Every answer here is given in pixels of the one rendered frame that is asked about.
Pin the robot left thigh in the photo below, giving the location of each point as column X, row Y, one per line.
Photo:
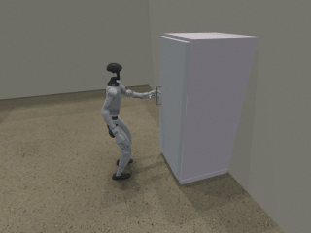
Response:
column 125, row 128

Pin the fridge door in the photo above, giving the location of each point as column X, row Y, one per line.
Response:
column 174, row 68

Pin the robot left hand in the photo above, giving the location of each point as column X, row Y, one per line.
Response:
column 152, row 94

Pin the robot left upper arm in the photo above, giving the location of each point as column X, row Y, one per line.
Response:
column 127, row 93

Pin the robot right hand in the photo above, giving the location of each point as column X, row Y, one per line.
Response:
column 120, row 139

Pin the left robot forearm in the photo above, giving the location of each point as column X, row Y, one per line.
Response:
column 140, row 95

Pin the right robot forearm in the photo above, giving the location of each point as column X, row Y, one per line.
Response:
column 108, row 119

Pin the left robot foot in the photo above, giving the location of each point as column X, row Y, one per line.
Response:
column 118, row 161

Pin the robot right upper arm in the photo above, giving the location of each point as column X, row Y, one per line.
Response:
column 111, row 95

